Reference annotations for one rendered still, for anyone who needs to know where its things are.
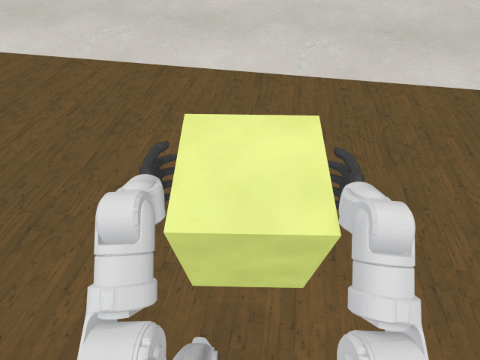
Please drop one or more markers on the right robot forearm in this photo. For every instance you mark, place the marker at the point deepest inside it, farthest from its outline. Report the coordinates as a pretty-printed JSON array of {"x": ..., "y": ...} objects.
[{"x": 383, "y": 253}]

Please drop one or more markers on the left robot upper arm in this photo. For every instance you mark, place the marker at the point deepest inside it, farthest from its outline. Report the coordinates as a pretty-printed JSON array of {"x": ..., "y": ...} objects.
[{"x": 135, "y": 340}]

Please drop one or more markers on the left robot forearm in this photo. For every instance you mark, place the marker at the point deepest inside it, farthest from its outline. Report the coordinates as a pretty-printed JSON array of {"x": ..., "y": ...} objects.
[{"x": 124, "y": 240}]

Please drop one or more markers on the right robot hand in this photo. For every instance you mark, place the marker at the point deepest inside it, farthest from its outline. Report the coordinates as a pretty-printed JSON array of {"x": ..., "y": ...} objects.
[{"x": 350, "y": 172}]

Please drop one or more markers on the left robot thigh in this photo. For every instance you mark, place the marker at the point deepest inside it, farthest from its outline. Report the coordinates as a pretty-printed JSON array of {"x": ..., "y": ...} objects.
[{"x": 197, "y": 351}]

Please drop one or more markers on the left robot hand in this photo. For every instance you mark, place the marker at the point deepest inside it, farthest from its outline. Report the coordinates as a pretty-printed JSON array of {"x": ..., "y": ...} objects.
[{"x": 152, "y": 165}]

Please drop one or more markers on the carton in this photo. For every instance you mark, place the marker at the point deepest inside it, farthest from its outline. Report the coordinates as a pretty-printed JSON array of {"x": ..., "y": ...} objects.
[{"x": 251, "y": 203}]

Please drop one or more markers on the right robot upper arm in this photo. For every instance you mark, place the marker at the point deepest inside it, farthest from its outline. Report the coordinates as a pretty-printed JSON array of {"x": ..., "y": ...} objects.
[{"x": 378, "y": 345}]

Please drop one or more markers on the left robot shin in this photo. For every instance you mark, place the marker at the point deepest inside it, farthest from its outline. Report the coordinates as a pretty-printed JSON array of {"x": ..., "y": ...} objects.
[{"x": 201, "y": 340}]

